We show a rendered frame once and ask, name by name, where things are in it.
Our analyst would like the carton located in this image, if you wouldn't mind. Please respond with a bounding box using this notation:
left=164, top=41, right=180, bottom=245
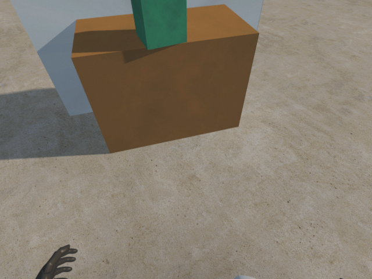
left=131, top=0, right=187, bottom=50

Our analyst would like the left robot hand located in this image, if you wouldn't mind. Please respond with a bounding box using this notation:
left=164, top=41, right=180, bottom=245
left=36, top=245, right=78, bottom=279

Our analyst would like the pedestal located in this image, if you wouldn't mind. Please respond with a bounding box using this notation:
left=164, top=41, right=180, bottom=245
left=71, top=4, right=259, bottom=153

